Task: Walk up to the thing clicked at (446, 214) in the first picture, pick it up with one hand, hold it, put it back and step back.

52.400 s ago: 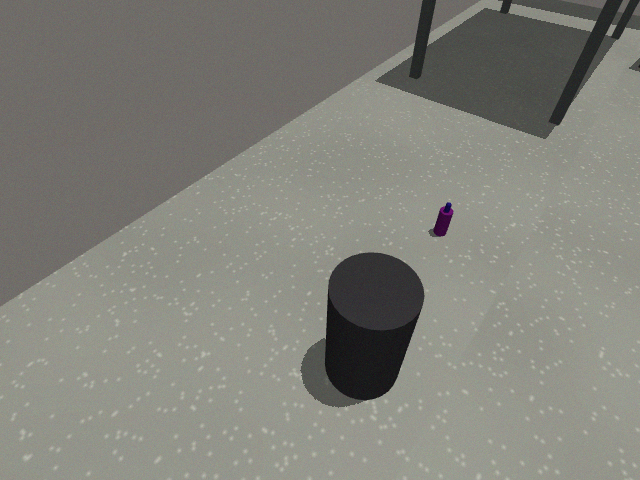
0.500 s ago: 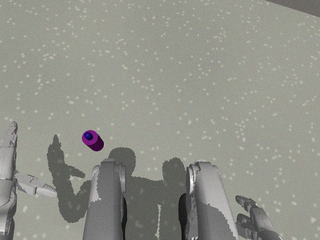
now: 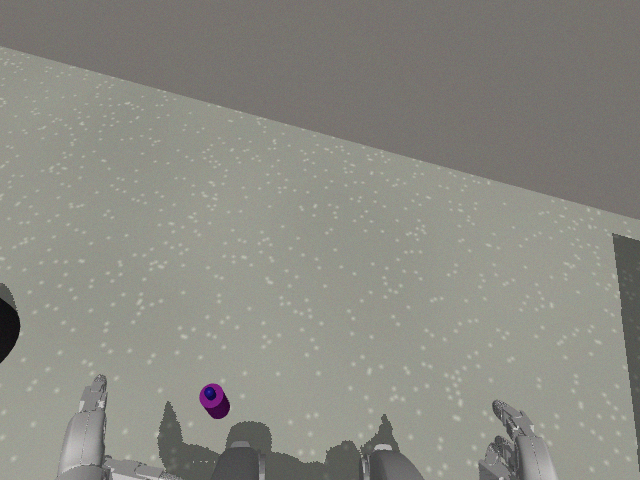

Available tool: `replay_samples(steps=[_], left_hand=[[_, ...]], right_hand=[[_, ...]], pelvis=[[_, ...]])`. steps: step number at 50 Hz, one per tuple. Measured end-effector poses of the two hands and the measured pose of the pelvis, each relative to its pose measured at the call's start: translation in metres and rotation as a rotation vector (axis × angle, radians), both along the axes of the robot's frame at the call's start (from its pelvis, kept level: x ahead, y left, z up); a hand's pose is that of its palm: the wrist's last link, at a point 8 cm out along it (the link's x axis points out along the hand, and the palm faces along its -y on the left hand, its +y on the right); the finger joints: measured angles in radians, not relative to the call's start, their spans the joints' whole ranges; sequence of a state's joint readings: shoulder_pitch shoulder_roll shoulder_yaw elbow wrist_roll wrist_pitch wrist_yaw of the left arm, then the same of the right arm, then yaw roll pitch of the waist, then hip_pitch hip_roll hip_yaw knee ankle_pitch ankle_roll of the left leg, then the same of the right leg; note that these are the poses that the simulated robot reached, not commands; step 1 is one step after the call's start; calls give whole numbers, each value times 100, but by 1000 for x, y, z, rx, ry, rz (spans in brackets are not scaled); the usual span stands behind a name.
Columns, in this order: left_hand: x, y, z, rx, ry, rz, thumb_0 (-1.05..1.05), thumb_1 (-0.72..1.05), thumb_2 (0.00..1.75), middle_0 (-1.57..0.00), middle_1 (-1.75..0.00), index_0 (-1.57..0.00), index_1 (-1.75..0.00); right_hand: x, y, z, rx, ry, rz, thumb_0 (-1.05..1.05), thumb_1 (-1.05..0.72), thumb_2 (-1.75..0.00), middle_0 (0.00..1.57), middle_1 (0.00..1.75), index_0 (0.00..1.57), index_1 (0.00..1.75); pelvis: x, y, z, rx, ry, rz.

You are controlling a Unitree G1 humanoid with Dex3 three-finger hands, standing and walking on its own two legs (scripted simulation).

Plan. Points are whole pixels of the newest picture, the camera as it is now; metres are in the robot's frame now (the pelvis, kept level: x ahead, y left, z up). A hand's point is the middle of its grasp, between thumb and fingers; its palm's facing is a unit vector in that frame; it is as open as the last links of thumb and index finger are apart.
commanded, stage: home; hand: left
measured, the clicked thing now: (214, 399) +0.37 +0.23 -0.57
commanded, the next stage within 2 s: stand in 2.00 s
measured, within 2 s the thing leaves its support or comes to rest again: neither
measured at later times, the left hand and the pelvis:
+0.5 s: hand (128, 464) +0.18 +0.19 +0.00, palm faces +0.13 -0.95 -0.30, open 17.6 cm; pelvis +0.02 +0.01 +0.06, yaw +1 degrees
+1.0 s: hand (144, 470) +0.17 +0.18 +0.01, palm faces +0.13 -0.95 -0.29, open 17.5 cm; pelvis +0.01 -0.01 +0.07, yaw +1 degrees
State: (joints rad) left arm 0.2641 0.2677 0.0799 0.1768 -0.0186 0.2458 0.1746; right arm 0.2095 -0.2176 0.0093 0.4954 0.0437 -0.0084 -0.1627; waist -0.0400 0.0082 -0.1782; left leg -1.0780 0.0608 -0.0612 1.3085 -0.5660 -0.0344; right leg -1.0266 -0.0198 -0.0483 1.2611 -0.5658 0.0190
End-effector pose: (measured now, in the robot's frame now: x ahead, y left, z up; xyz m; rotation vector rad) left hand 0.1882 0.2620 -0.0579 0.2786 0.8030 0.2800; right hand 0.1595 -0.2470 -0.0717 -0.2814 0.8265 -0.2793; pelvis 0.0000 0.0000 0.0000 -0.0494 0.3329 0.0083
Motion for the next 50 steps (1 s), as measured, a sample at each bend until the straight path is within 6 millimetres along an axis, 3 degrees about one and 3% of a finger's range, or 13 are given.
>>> replay_samples(steps=[9, 15, 27, 39, 50], left_hand=[[-8, -17, 72, -23, -54, -24, -1, -53, 6, -6, -5, -5, -5], [-13, -22, 97, -35, -92, -37, -1, -55, 5, -6, -5, -5, -5], [-30, -23, 92, -50, -44, -22, -1, -57, 4, -6, -5, -5, -5], [-25, -34, 99, -55, -73, -37, -1, -57, 4, -6, -5, -5, -5], [-35, -40, 96, -57, -54, -33, -1, -56, 5, -6, -5, -5, -5]], right_hand=[[2, 17, 47, 24, -87, -23, 1, -90, -90, 20, 30, 20, 30], [11, 27, 62, 43, -140, -2, 1, -90, -90, 20, 30, 20, 30], [25, 24, 74, 26, -179, 59, 2, -90, -90, 20, 30, 20, 30], [15, 14, 75, 32, -170, 49, 2, -90, -90, 20, 30, 20, 30], [4, 7, 70, 37, -150, 42, 2, -90, -90, 20, 30, 20, 30]], pelvis=[[20, 8, 43, 0, -111, 8], [26, 10, 55, 3, -153, 10], [23, 5, 61, 10, -186, 18], [19, -3, 65, 17, -206, 17], [13, -8, 66, 23, -211, 15]])
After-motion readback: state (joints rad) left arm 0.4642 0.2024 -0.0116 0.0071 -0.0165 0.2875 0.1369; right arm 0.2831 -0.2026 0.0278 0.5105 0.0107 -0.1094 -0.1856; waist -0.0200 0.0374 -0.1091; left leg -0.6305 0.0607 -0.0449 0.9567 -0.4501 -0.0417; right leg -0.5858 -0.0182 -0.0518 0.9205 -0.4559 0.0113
